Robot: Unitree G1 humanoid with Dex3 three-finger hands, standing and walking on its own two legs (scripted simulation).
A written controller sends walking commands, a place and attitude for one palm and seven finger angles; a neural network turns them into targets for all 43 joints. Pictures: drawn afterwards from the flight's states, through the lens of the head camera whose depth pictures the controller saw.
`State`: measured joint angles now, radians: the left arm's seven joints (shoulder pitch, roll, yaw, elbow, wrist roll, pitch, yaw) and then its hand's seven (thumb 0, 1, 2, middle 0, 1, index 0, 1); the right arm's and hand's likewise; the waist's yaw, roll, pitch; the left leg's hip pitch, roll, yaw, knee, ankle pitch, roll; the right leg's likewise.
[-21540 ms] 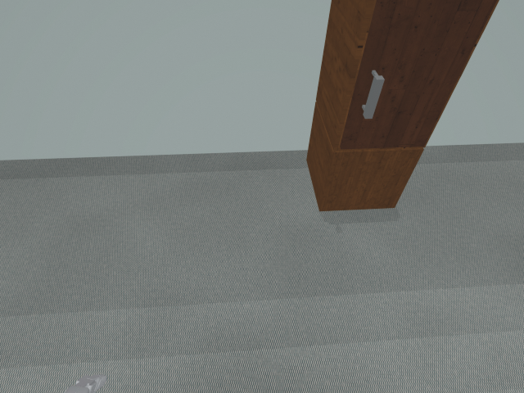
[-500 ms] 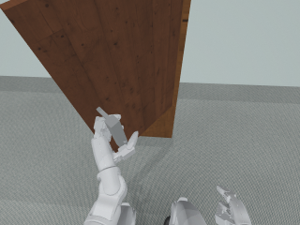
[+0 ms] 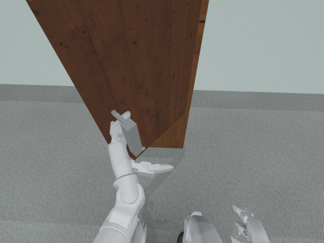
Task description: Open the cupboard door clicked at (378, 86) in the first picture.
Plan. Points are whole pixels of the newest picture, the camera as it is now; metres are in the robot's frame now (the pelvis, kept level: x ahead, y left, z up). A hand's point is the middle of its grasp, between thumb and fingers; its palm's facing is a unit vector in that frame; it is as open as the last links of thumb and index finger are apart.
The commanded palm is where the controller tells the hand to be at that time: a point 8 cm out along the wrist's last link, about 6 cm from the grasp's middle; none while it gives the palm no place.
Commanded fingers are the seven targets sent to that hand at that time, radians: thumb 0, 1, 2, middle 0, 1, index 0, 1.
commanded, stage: slide the hand sideways off the handle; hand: left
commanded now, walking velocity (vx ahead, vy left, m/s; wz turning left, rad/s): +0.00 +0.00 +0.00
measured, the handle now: (126, 133) +0.38 +0.10 +0.02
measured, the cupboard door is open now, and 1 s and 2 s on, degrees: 50 52 52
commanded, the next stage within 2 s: draw the hand back to the body in 1.30 s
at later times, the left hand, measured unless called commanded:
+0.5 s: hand (137, 163) +0.30 +0.07 +0.03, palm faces -0.11 -0.99 +0.05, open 16.4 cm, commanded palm +0.27 +0.12 +0.02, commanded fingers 0.00 -0.50 0.30 -0.15 -0.30 -0.15 -0.30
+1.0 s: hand (123, 185) +0.25 +0.10 +0.02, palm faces -0.10 -0.99 -0.01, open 16.3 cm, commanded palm +0.22 +0.16 +0.02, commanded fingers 0.00 -0.50 0.30 -0.15 -0.30 -0.15 -0.30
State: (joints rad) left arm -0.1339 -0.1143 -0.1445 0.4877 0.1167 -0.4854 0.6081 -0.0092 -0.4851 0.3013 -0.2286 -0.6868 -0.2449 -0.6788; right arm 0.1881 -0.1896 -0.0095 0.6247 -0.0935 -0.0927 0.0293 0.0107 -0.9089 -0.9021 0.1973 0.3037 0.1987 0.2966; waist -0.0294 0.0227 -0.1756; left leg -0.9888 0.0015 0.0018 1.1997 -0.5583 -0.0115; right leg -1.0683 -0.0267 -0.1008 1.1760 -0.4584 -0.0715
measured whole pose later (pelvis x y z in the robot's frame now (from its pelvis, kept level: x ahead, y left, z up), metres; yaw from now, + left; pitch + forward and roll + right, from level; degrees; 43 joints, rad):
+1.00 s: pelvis +0.02 +0.02 -0.01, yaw +0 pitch +21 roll +0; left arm 0.35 0.08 -0.20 -0.03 -0.01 -0.40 0.00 -0.01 -0.49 0.30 -0.15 -0.30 -0.15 -0.30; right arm 0.21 -0.21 0.02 0.41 -0.02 -0.05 0.02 0.01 -0.91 -0.90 0.20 0.30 0.20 0.30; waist 0.01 0.02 -0.18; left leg -1.01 -0.01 0.01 1.29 -0.64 0.02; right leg -1.09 -0.04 -0.09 1.26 -0.53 -0.04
